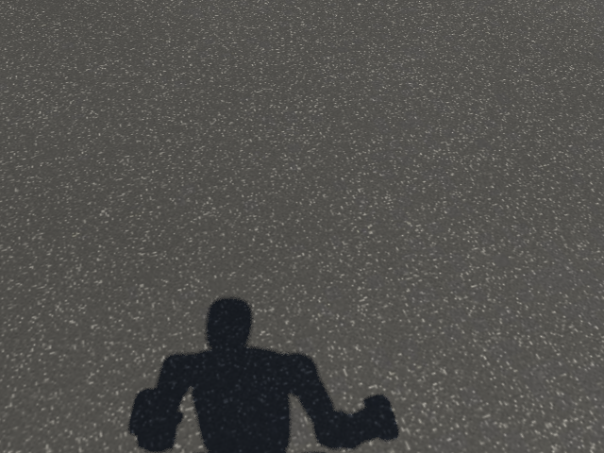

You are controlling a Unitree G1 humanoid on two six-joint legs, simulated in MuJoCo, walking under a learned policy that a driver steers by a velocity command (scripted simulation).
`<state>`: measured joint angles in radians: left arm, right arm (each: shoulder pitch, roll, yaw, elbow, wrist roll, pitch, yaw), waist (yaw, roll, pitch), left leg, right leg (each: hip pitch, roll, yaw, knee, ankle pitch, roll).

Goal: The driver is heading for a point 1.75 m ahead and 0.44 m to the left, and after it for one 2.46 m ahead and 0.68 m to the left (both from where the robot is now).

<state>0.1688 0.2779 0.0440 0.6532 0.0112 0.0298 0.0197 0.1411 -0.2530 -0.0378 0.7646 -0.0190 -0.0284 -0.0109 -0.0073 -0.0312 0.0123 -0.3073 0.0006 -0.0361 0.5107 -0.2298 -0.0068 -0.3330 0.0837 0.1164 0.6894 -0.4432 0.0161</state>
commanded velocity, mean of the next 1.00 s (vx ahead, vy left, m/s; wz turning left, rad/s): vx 0.01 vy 0.00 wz -0.04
